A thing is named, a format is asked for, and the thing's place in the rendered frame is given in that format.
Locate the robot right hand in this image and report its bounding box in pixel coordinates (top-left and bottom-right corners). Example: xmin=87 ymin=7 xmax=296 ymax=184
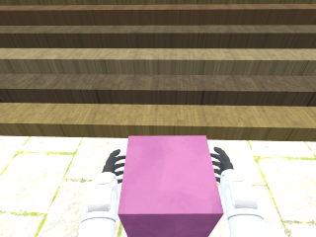
xmin=210 ymin=146 xmax=234 ymax=183

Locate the carton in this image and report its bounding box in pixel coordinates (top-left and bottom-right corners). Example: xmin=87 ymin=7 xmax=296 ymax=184
xmin=118 ymin=135 xmax=224 ymax=237

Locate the robot left forearm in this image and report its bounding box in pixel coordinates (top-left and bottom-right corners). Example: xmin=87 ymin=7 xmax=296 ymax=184
xmin=78 ymin=172 xmax=119 ymax=237

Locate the robot right forearm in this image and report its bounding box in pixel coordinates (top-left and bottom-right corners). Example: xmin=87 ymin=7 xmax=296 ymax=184
xmin=220 ymin=169 xmax=268 ymax=237

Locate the robot left hand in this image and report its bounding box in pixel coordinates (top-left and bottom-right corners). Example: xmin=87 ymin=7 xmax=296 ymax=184
xmin=102 ymin=149 xmax=126 ymax=184

